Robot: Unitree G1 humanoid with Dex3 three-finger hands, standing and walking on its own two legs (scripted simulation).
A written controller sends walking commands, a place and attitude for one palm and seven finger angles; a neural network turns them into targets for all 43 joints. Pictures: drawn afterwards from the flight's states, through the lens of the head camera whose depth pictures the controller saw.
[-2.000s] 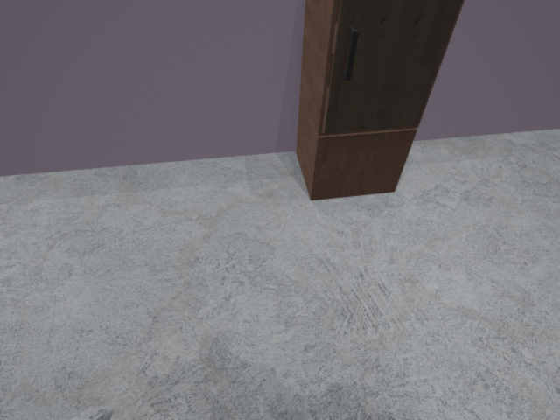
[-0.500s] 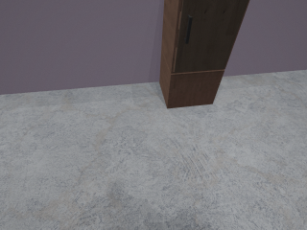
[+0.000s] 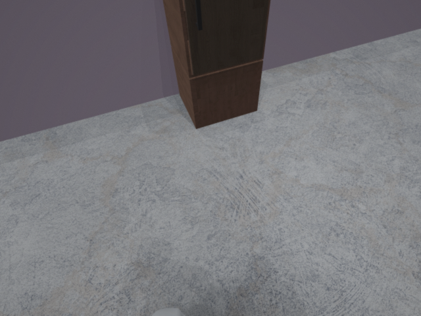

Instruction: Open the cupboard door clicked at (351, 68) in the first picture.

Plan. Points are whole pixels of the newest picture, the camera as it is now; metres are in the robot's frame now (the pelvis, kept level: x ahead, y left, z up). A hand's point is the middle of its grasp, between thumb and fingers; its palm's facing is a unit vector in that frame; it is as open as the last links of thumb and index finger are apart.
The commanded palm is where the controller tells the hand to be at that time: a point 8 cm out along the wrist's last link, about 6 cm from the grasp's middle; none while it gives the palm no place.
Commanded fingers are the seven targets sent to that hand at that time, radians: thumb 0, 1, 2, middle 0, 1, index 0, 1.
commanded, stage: walk to a spot facing it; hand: left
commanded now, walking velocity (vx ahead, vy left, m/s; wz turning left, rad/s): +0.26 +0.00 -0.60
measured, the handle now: (197, 8) +1.27 +0.17 +0.01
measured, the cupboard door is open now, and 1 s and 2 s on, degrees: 0 0 0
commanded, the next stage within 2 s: turn to face it in 1.90 s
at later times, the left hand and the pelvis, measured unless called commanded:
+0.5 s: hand out of the picture +0.09 +0.24 -0.15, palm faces -0.14 -0.97 -0.21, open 7.4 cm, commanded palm none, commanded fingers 0.00 0.90 0.90 -0.20 -0.30 -0.20 -0.30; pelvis +0.06 +0.04 +0.02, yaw -15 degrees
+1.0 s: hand (216, 201) +0.43 +0.04 -0.17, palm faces -0.63 -0.77 -0.13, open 7.4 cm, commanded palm none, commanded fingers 0.00 0.90 0.90 -0.20 -0.30 -0.20 -0.30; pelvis +0.22 -0.03 +0.00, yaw -34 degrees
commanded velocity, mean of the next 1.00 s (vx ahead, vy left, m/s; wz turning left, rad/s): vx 0.32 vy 0.00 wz -0.54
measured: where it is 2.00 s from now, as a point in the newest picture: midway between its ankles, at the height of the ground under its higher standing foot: (290, 236)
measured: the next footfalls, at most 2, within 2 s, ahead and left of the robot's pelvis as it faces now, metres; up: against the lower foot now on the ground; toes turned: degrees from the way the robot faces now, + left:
left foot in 0.52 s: +0.13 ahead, +0.14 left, +0.00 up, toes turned -15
right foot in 1.02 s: +0.30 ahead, -0.18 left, +0.00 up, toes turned -43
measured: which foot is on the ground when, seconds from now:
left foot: up 0.00-0.50, down 0.52-1.00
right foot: down 0.00-0.50, up 0.52-1.00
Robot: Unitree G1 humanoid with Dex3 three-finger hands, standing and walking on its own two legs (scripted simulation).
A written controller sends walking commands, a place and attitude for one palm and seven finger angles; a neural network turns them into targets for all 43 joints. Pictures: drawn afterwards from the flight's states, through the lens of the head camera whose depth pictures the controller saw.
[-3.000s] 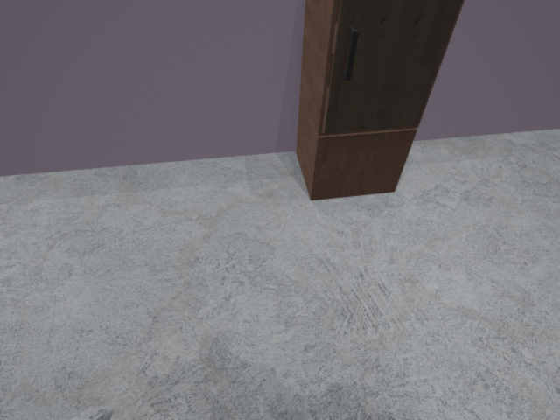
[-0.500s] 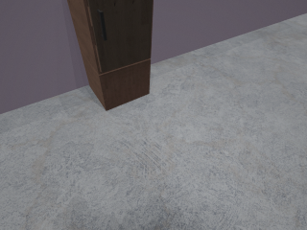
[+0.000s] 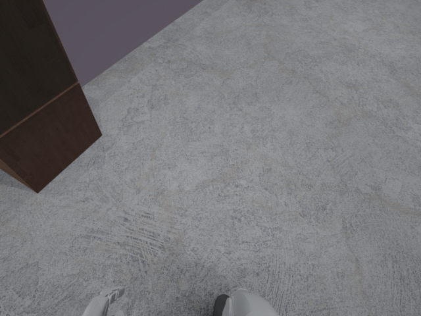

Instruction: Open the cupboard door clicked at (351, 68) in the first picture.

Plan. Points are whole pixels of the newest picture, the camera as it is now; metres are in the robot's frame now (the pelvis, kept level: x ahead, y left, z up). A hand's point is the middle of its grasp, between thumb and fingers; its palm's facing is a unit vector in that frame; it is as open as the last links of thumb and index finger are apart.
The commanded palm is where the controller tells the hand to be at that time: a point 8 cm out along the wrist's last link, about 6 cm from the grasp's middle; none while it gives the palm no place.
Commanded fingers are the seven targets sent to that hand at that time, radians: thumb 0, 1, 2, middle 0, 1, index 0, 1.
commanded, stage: walk to a spot facing it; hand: left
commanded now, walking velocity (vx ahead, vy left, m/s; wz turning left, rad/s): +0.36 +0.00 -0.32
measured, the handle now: out of the picture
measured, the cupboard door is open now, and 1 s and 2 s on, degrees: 0 0 0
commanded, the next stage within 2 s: turn to face it in 0.90 s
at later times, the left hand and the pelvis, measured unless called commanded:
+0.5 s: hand (116, 270) +0.23 +0.21 -0.17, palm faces -0.02 -0.98 -0.17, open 7.3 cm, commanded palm none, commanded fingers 0.00 0.90 0.90 -0.20 -0.30 -0.20 -0.30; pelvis +0.25 +0.02 +0.01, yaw -7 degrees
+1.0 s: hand (174, 138) +0.62 +0.10 -0.16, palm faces -0.37 -0.90 -0.21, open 7.4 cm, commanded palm none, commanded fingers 0.00 0.90 0.90 -0.20 -0.30 -0.20 -0.30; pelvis +0.46 -0.04 +0.00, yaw -22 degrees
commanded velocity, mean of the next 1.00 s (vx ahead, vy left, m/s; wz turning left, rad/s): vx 0.32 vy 0.00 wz -0.33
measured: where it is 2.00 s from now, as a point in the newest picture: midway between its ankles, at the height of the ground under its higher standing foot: (226, 217)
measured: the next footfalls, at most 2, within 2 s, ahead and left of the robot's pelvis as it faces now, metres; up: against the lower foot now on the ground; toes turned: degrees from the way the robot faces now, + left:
right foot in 0.02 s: +0.15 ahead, -0.08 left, +0.00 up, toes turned -8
left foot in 0.48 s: +0.37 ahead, +0.12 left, +0.00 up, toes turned +3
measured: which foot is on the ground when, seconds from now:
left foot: down 0.00-0.02, up 0.04-0.46, down 0.48-1.00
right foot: up 0.00-0.00, down 0.02-0.50, up 0.52-0.98, down 1.00-1.00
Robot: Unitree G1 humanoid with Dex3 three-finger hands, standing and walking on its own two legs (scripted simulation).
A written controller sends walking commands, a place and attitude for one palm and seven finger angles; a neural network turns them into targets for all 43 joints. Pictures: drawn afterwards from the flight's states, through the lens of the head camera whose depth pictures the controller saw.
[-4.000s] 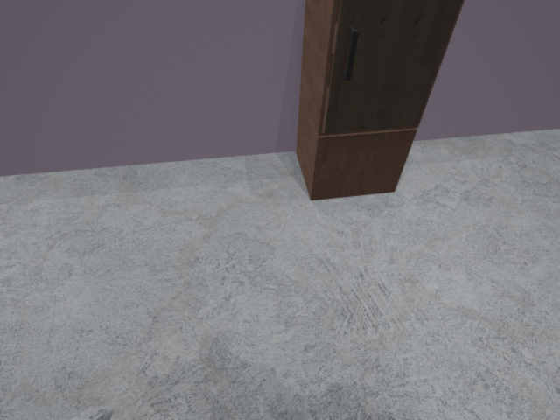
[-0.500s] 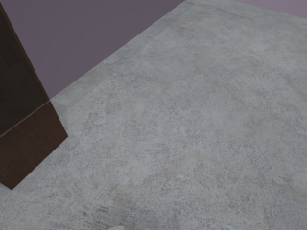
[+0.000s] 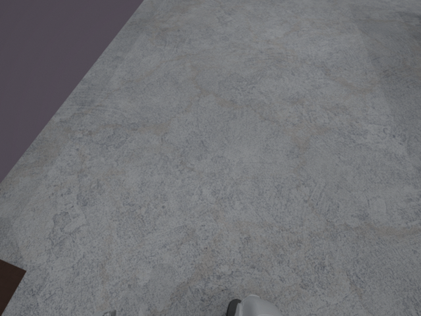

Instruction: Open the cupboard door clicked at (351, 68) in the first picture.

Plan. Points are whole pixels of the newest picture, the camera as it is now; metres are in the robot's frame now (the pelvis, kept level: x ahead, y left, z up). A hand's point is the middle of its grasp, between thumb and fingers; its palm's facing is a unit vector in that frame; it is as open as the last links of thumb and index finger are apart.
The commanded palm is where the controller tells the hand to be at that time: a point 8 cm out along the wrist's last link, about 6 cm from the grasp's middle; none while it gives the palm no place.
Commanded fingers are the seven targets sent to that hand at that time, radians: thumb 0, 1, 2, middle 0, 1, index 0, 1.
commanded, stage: turn to face it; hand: left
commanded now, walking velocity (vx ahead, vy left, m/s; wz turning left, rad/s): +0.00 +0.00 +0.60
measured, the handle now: out of the picture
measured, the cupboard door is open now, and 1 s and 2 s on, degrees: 0 0 0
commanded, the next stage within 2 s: none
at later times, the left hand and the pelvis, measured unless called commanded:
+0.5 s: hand (129, 293) +0.19 +0.19 -0.15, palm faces +0.23 -0.96 -0.17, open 7.3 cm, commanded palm none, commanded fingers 0.00 0.90 0.90 -0.20 -0.30 -0.20 -0.30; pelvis +0.13 +0.00 +0.01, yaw +11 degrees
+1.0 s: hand (122, 308) +0.16 +0.19 -0.12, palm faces +0.46 -0.84 -0.30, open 7.4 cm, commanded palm none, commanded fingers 0.00 0.90 0.90 -0.20 -0.30 -0.20 -0.30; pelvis +0.15 -0.05 +0.01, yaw +28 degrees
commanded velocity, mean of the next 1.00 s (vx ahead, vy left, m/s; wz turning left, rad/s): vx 0.00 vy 0.00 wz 0.60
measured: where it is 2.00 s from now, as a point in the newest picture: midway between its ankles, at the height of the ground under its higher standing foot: outside the picture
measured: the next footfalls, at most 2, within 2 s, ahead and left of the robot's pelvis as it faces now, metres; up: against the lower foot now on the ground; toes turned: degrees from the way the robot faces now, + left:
left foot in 0.52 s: +0.18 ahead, +0.13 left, +0.00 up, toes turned +21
right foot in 0.94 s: +0.23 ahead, -0.14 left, +0.00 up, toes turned +22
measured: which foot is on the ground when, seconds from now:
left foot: down 0.00-0.02, up 0.04-0.50, down 0.52-0.94, up 0.96-1.00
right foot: down 0.00-0.52, up 0.54-0.92, down 0.94-1.00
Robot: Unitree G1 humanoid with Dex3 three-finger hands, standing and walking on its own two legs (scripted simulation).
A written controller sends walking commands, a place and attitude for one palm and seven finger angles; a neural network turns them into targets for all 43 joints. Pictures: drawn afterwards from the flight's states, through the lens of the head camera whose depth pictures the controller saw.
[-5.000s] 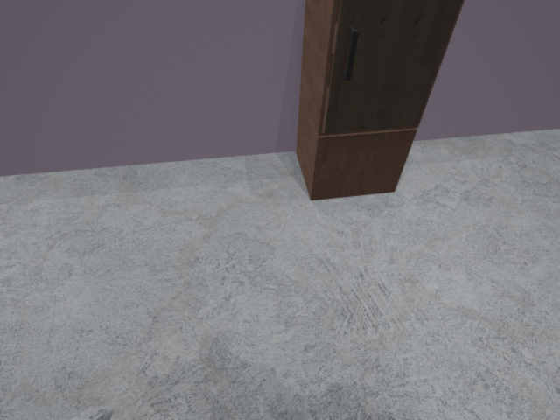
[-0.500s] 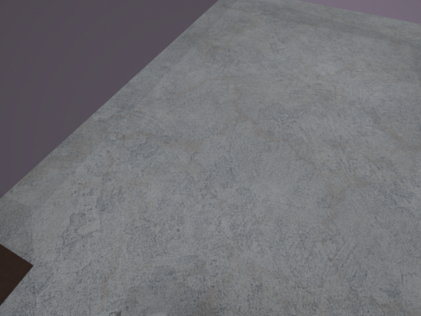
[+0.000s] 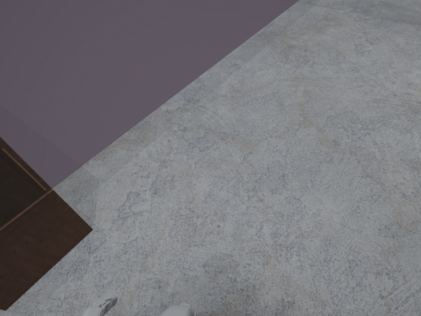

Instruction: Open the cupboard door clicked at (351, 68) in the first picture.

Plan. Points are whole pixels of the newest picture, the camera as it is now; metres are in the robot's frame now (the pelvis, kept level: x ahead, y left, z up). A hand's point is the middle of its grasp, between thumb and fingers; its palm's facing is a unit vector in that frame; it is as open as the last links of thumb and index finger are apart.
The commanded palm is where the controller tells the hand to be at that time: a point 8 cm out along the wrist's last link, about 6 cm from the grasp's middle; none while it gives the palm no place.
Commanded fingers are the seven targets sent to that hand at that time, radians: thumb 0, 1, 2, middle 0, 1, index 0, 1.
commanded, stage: turn to face it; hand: left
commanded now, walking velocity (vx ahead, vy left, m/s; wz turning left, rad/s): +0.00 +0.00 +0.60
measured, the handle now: out of the picture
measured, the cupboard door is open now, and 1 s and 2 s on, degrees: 0 0 0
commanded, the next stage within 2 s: take the last steps up to it in 1.30 s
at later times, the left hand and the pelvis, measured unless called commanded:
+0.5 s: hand out of the picture -0.05 +0.25 -0.18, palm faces +0.35 -0.90 -0.25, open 7.4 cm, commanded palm none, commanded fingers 0.00 0.90 0.90 -0.20 -0.30 -0.20 -0.30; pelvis -0.02 +0.03 +0.00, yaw +19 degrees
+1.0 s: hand out of the picture +0.00 +0.21 -0.12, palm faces +0.55 -0.78 -0.30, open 7.4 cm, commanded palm none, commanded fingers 0.00 0.90 0.90 -0.20 -0.30 -0.20 -0.30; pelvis +0.01 -0.02 +0.01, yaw +37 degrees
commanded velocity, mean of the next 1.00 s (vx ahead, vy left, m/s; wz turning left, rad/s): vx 0.00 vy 0.00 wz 0.59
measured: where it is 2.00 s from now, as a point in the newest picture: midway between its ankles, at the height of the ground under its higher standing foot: outside the picture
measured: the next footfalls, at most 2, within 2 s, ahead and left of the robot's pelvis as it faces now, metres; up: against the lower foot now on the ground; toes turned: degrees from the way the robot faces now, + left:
left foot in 0.38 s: -0.01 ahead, +0.13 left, +0.00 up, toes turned +22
right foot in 0.86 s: +0.09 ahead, -0.09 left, +0.00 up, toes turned +29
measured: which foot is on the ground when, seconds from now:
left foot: up 0.00-0.36, down 0.38-0.86, up 0.88-1.00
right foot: down 0.00-0.40, up 0.42-0.84, down 0.86-1.00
